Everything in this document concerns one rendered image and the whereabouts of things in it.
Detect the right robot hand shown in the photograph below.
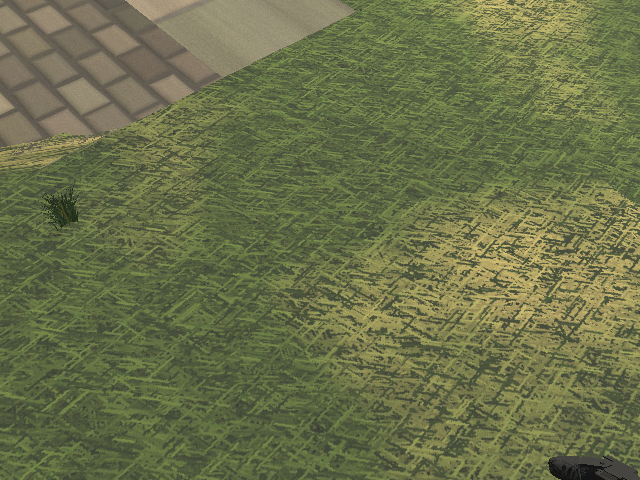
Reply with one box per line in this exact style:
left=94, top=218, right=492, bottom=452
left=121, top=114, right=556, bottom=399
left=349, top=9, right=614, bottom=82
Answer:
left=548, top=456, right=640, bottom=480

